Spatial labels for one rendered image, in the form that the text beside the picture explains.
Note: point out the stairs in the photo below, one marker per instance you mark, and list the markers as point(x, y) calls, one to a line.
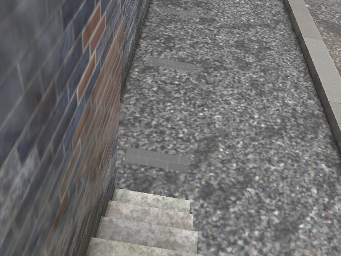
point(141, 224)

